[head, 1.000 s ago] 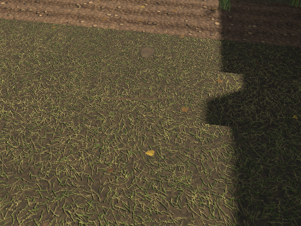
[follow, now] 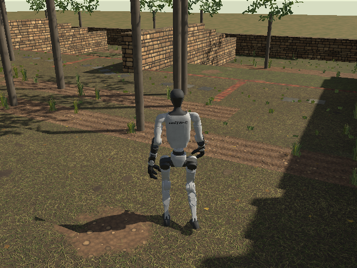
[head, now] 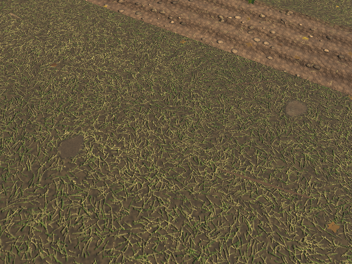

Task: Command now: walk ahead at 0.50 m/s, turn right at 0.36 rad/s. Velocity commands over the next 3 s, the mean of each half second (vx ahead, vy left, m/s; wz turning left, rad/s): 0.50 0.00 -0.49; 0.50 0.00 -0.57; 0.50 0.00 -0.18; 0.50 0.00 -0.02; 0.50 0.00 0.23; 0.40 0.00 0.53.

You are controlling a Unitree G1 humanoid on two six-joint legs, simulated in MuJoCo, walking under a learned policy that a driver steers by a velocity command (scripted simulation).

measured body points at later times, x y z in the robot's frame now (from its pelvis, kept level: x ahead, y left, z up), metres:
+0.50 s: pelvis +0.31 -0.08 -0.12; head +0.32 -0.09 +0.33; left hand +0.53 +0.10 -0.24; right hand +0.12 -0.24 -0.26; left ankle +0.12 +0.12 -0.62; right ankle +0.34 -0.17 -0.86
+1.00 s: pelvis +0.60 -0.13 -0.12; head +0.61 -0.14 +0.33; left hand +0.83 +0.01 -0.24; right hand +0.50 -0.37 -0.25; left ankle +0.68 -0.07 -0.86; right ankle +0.54 -0.25 -0.78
